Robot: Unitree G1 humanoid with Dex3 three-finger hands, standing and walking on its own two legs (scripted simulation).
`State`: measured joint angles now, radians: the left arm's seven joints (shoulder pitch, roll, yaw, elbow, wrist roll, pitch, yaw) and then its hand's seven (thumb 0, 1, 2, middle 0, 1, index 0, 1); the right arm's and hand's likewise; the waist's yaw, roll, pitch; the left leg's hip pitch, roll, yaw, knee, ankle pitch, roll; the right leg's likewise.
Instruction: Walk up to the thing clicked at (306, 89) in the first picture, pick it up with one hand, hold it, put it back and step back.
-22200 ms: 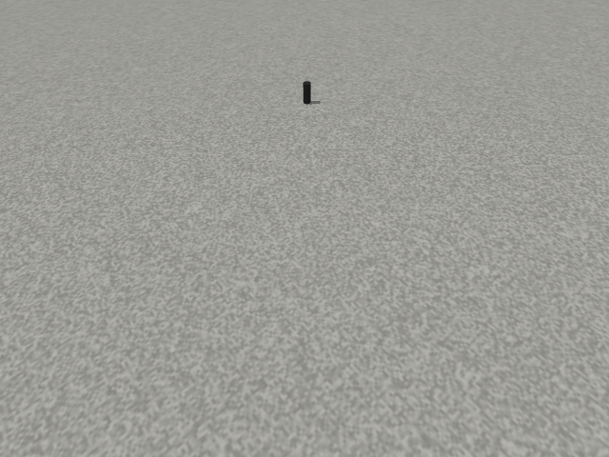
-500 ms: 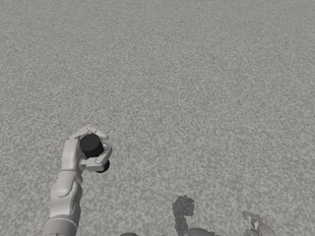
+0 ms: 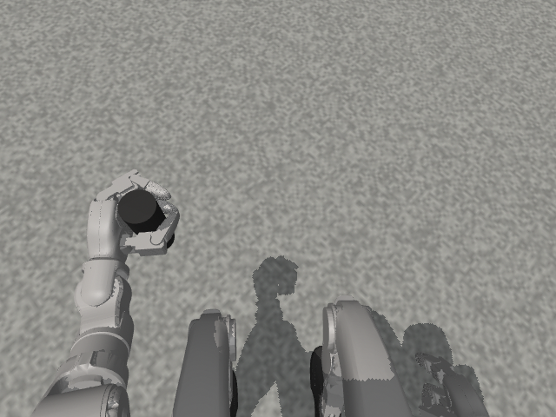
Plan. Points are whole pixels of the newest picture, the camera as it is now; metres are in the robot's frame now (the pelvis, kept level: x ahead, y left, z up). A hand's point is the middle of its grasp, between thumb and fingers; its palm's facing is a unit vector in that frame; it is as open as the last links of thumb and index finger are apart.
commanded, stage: crouch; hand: left
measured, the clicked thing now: (149, 223) +0.40 +0.19 -0.06
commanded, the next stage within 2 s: lower in 1.20 s
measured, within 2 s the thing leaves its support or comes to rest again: neither
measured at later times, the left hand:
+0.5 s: hand (180, 243) +0.42 +0.18 -0.22, palm faces +0.03 -1.00 -0.03, open 6.3 cm
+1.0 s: hand (185, 248) +0.43 +0.19 -0.31, palm faces +0.02 -1.00 -0.02, open 6.3 cm
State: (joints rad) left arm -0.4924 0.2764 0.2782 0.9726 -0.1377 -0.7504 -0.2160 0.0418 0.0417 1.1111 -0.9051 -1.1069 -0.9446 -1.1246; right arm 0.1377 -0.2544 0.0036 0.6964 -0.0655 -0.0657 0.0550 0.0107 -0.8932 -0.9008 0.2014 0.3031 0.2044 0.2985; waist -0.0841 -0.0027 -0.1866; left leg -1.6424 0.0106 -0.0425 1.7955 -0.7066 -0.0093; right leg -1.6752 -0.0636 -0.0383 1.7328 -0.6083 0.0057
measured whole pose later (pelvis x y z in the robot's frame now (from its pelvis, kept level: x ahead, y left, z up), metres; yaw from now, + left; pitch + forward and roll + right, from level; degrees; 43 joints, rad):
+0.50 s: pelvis -0.04 +0.00 -0.16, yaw -2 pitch +30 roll -5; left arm -0.74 0.42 0.40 1.21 -0.05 -0.81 -0.18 0.04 0.04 1.12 -0.91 -1.10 -0.95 -1.12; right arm 0.11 -0.29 0.07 0.73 -0.13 -0.04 0.11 0.01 -0.90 -0.90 0.20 0.30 0.20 0.30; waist -0.18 -0.03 -0.06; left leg -2.15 -0.02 -0.09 2.32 -0.71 -0.01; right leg -2.16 -0.08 -0.05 2.21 -0.58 0.01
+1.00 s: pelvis -0.04 +0.01 -0.21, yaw -6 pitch +26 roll -10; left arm -0.75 0.54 0.42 1.24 -0.03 -0.84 -0.15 0.04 0.03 1.12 -0.91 -1.10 -0.95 -1.12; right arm 0.05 -0.33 0.18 0.70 -0.20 -0.01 0.14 0.01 -0.89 -0.90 0.20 0.30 0.21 0.30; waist -0.23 -0.07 0.07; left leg -2.25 -0.02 -0.15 2.49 -0.71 0.00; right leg -2.22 -0.07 -0.09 2.31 -0.56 0.03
